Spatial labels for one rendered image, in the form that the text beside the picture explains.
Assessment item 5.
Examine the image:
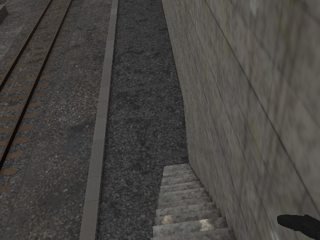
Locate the robot right hand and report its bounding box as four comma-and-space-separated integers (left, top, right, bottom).
277, 214, 320, 240

